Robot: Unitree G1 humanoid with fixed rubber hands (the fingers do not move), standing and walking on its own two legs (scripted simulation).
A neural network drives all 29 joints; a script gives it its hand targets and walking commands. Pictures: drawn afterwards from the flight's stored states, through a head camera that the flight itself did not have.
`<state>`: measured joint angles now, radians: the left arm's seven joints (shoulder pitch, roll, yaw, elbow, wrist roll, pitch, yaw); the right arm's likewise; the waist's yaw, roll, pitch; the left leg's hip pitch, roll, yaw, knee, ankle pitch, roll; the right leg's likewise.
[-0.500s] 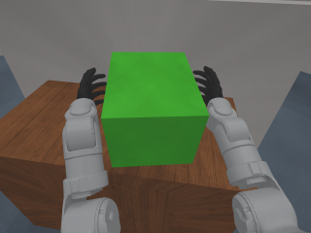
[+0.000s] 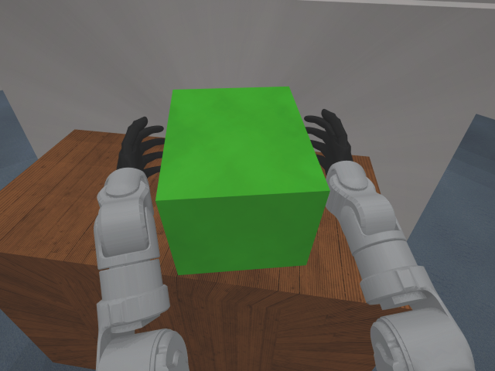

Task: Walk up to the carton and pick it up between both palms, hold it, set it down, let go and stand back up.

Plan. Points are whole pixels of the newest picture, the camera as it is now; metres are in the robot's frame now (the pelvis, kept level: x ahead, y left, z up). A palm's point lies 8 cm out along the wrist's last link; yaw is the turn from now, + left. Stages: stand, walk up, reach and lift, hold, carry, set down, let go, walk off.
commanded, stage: hold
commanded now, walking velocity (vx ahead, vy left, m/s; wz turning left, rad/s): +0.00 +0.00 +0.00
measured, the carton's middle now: (237, 174) +0.40 +0.01 +0.17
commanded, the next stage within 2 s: set down in 0.26 s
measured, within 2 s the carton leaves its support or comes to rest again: neither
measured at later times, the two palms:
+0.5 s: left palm (148, 154) +0.37 +0.14 +0.23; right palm (347, 152) +0.37 -0.16 +0.22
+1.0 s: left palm (153, 171) +0.40 +0.15 +0.18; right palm (332, 178) +0.39 -0.15 +0.16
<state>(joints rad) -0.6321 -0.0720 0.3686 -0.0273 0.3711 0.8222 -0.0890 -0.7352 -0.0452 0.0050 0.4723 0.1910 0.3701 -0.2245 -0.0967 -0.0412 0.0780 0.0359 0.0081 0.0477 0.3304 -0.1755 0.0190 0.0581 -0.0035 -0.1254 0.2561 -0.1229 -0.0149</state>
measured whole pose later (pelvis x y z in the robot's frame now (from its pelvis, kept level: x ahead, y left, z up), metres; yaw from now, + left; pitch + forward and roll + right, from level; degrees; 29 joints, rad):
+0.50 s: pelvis +0.00 -0.01 +0.00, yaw +0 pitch -10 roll +0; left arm -0.73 -0.06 0.38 0.09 0.37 0.74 -0.08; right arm -0.78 -0.02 -0.09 0.53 0.10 0.30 -0.19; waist -0.11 -0.05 0.07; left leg 0.03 0.01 0.04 0.30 -0.16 0.02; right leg 0.04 0.00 -0.13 0.26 -0.13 -0.02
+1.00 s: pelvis +0.02 +0.00 +0.00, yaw +1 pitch -9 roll -1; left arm -0.61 -0.07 0.31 0.13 0.34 0.48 -0.07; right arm -0.62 0.00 -0.08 0.57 0.04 -0.02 -0.20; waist -0.10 -0.06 0.14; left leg 0.03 0.00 0.02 0.33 -0.20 0.02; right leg 0.07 -0.01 -0.15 0.23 -0.14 -0.01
